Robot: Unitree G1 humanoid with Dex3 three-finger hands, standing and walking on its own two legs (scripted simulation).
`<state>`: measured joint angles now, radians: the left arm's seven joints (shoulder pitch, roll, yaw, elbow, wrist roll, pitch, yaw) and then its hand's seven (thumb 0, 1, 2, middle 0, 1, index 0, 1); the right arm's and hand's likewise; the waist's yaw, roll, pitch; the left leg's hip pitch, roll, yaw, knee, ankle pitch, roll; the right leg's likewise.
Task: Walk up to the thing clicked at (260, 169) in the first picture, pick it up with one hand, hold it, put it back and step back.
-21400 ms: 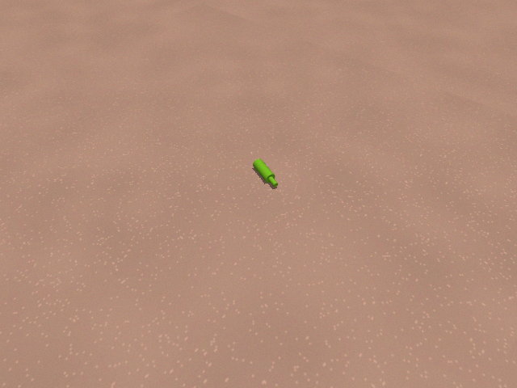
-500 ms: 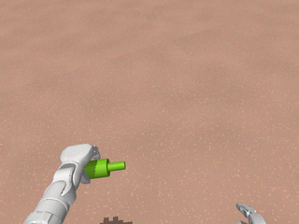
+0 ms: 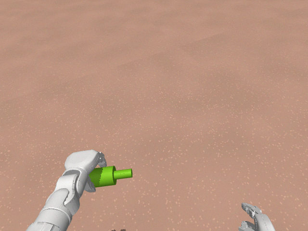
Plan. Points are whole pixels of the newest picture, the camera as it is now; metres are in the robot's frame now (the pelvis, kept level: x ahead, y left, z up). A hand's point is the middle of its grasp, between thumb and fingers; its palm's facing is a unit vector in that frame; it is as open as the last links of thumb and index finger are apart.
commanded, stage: hold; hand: left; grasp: from above
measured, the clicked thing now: (101, 176) +0.30 +0.19 -0.08
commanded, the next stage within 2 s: crouch in 0.74 s
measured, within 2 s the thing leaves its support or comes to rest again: neither
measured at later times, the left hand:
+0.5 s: hand (86, 177) +0.28 +0.22 -0.04, palm faces -0.44 -0.07 -0.89, open 8.6 cm
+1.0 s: hand (86, 175) +0.29 +0.23 -0.05, palm faces -0.45 -0.07 -0.89, open 8.5 cm
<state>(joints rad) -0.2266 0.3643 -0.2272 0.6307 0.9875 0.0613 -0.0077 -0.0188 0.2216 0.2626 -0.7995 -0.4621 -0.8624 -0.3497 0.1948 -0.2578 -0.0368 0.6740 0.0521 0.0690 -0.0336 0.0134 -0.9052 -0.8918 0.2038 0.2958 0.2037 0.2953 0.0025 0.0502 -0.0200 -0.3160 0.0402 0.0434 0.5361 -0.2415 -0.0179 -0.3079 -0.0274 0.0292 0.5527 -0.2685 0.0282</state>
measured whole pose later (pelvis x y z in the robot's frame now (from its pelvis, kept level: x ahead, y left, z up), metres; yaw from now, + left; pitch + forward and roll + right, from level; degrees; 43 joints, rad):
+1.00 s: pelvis +0.01 +0.00 +0.00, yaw +0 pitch +2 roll +0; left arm -0.23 0.37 -0.20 0.66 1.02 0.03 0.02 -0.02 0.22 0.27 -0.80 -0.44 -0.86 -0.35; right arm 0.18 -0.25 -0.04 0.68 0.06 0.08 -0.04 0.01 -0.90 -0.89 0.20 0.30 0.20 0.30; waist 0.00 0.04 0.00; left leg -0.29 0.03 0.04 0.49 -0.23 -0.01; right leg -0.28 -0.03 0.03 0.51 -0.26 0.03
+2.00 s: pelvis -0.06 +0.01 -0.31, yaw -2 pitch +38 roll -6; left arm -0.83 0.58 0.04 1.32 1.23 -0.13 0.39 -0.02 0.21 0.31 -0.79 -0.46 -0.84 -0.37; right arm 0.18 -0.23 -0.01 0.76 -0.10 -0.06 0.04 0.01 -0.90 -0.89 0.21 0.30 0.21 0.30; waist -0.20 0.03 -0.17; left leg -2.01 0.03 -0.09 1.97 -0.63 -0.01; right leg -1.92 -0.02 -0.01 1.93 -0.67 0.05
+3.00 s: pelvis -0.07 +0.01 -0.43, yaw -6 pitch +35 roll -8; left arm -0.99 0.80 0.14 1.51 1.27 -0.21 0.40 -0.02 0.22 0.22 -0.85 -0.40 -0.90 -0.31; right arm 0.13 -0.27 0.07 0.76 -0.16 -0.06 0.14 0.00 -0.91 -0.89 0.21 0.30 0.21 0.30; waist -0.25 -0.02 -0.02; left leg -2.32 0.03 -0.17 2.38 -0.68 -0.03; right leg -2.22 0.03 -0.05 2.31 -0.71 0.06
